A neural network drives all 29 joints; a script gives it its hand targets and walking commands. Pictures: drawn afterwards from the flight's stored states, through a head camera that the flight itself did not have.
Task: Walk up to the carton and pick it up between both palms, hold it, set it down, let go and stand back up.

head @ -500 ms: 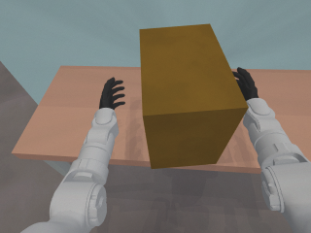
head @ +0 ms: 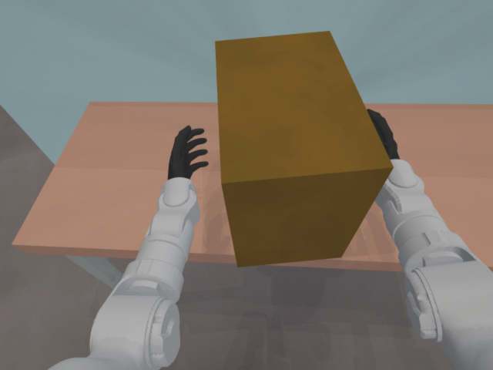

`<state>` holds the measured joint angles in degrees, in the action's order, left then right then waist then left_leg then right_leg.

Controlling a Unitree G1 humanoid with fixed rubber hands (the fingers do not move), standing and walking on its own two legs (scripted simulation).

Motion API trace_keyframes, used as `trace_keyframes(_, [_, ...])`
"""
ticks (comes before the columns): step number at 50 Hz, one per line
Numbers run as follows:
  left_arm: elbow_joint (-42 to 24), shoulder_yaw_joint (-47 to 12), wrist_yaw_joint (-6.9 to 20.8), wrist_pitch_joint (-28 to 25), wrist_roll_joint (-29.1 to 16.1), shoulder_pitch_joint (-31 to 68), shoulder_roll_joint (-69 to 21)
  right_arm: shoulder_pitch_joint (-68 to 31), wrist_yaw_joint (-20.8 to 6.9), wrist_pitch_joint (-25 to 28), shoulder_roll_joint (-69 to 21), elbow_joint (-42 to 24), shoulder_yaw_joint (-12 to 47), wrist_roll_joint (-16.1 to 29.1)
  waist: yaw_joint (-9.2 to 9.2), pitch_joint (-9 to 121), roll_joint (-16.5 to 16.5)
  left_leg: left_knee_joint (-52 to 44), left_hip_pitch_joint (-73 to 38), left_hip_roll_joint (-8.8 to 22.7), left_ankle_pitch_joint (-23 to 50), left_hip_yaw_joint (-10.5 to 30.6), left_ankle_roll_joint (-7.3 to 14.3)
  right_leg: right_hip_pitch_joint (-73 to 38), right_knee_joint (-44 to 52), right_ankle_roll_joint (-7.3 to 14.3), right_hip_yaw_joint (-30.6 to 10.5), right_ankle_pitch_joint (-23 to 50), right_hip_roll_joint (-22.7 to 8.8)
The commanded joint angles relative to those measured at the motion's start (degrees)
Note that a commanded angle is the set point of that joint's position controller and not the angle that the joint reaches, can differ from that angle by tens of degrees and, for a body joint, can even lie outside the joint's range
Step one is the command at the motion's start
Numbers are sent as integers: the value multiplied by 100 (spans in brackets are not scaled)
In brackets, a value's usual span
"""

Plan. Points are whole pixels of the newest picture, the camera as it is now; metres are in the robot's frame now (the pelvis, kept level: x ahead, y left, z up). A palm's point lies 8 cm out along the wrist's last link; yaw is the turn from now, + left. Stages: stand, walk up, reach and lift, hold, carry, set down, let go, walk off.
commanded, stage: reach and lift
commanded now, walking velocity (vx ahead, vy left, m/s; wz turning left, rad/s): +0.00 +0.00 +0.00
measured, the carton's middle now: (281, 154) +0.50 +0.03 +0.04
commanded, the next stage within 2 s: none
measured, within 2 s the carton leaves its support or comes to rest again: leaves its support in 1.78 s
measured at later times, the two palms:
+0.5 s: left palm (192, 176) +0.40 +0.17 +0.07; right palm (374, 168) +0.45 -0.12 +0.08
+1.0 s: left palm (192, 176) +0.40 +0.17 +0.07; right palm (374, 170) +0.45 -0.12 +0.08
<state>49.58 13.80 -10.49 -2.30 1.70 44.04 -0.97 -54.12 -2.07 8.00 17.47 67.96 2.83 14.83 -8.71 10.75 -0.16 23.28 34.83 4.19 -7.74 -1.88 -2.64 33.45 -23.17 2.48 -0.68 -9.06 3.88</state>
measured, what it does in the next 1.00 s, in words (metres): stands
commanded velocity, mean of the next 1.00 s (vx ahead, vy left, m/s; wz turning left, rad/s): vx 0.00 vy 0.00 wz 0.00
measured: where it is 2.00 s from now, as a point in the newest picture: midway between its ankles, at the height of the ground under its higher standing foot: outside the picture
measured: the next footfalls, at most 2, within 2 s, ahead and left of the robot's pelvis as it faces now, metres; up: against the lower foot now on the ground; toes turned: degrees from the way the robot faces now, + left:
none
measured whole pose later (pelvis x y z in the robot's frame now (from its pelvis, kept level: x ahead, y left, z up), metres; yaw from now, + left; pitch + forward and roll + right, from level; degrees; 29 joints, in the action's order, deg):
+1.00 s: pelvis +0.02 +0.00 +0.01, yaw +0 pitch +10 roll +0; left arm 36.4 28.6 -6.8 -0.3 21.2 36.5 -11.4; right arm -45.1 -2.3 12.3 1.8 58.6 -22.9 -13.9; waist -5.2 3.2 -1.3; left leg 18.1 19.4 3.7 -8.6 -3.0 -2.5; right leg 18.9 -19.4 2.6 -1.7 -10.5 3.4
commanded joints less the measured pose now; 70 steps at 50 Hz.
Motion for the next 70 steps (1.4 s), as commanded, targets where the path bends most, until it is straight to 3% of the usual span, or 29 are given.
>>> trace_keyframes(1, [-1189, 259, 28, -240, 462, 2455, 32, -2834, 41, 201, 164, -1109, -497, -518, 19, 3735, -659, 7, -1484, -327, 1740, -295, 72, -2920, -195, -581, -41, 3138, -197])
trace_keyframes(7, [-1421, 775, 104, -151, 1273, 2496, -610, -2648, 81, 167, -778, -1290, -1084, -1389, -6, 3449, -604, -221, -1816, -346, 1716, -439, 121, -3227, -96, -573, 18, 3151, -202])
trace_keyframes(14, [-1193, 845, 325, -302, 1610, 2478, -1159, -2501, -118, 343, -1588, -1326, -1481, -2224, -8, 3257, -570, -360, -1874, -359, 1636, -620, 152, -3441, -3, -511, 52, 3225, -268])
trace_keyframes(23, [-890, 524, 718, -165, 2002, 2243, -2545, -2209, -575, 468, -3419, -1089, -1654, -3192, -35, 2749, -463, -416, -2213, -317, 1670, -717, 197, -3360, 142, -404, 192, 3057, -283])
trace_keyframes(45, [-1246, -106, 901, 143, 2036, 1538, -3288, -1815, -659, 693, -4201, -1146, -1191, -3136, 95, 2095, -268, -317, -2353, -316, 2100, -619, 244, -3476, 20, -427, 299, 3875, -320])
trace_keyframes(70, [-1181, -128, 926, 156, 2042, 1620, -3410, -1746, -626, 710, -4419, -1067, -1154, -3200, 145, 2078, -320, -481, -2311, -299, 1734, -624, 300, -3478, 112, -454, 286, 3608, -344])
